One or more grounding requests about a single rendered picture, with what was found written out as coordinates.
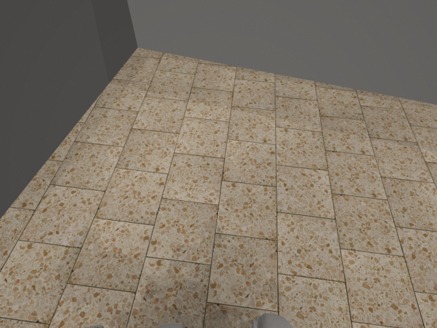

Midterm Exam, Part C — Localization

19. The right robot thigh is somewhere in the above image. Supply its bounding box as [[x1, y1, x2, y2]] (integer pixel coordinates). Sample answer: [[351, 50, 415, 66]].
[[252, 314, 293, 328]]

